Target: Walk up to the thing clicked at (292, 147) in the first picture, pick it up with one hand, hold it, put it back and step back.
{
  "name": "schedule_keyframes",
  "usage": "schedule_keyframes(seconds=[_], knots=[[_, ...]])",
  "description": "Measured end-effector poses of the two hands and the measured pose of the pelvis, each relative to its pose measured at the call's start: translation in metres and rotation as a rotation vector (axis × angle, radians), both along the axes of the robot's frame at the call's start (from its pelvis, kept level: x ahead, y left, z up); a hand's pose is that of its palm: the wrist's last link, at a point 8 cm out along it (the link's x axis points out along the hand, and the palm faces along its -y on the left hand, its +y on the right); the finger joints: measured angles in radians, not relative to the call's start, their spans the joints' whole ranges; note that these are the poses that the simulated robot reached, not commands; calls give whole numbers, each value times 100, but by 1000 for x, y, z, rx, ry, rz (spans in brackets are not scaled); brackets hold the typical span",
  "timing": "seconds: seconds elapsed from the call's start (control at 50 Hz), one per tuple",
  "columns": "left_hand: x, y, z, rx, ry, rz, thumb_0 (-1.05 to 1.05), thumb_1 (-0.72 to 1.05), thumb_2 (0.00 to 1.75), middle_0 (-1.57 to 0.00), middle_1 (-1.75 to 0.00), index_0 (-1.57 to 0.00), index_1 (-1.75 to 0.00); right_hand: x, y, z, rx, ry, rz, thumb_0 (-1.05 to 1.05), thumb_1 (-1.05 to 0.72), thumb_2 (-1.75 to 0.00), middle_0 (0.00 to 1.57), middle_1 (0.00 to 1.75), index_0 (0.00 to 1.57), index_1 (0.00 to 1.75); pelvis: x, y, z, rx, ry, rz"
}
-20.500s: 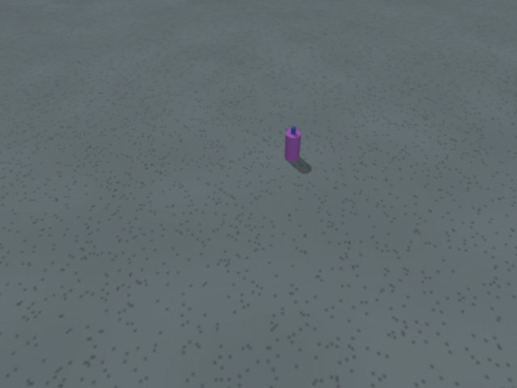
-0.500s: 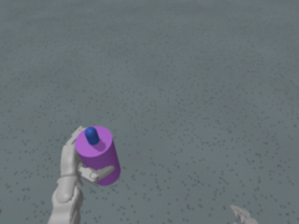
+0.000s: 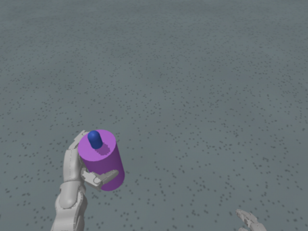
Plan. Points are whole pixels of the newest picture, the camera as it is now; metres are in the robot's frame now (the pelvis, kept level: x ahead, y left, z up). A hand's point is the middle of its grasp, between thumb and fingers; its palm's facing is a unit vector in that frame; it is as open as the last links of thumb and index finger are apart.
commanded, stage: crouch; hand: left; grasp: from the side
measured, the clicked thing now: (102, 158) +0.31 +0.16 +0.03
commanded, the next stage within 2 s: lower in 1.76 s
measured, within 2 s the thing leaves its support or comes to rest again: neither
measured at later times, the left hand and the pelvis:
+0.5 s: hand (107, 184) +0.32 +0.19 -0.16, palm faces +0.16 -0.99 -0.04, open 11.7 cm; pelvis -0.03 +0.00 -0.14, yaw -1 degrees
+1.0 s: hand (111, 204) +0.32 +0.21 -0.38, palm faces +0.22 -0.98 -0.05, open 11.8 cm; pelvis -0.07 +0.00 -0.33, yaw -2 degrees
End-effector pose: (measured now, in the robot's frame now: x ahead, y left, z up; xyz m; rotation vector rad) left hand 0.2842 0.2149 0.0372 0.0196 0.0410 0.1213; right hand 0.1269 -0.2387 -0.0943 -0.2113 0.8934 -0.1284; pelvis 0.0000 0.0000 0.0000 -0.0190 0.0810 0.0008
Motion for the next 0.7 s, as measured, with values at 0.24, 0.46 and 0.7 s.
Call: schedule_keyframes(seconds=[0.24,0.46,0.7], knots=[[-1,7,-67,-8,18,43,-1,-59,106,-62,-96,-63,-97,-17,-8,-36,-21,81,27,1,-90,-91,20,30,20,30,-16,-1,-33,-3,126,-1],[9,19,-177,22,-16,33,-1,-60,107,-63,-94,-64,-96,-37,-27,-135,-61,187,31,1,-91,-91,20,30,20,30,-30,-3,-125,-17,343,-5],[3,33,-299,23,8,78,-1,-59,107,-62,-96,-63,-97,-38,-26,-247,-59,256,77,1,-92,-91,20,30,20,30,-48,-4,-224,-21,478,-15]])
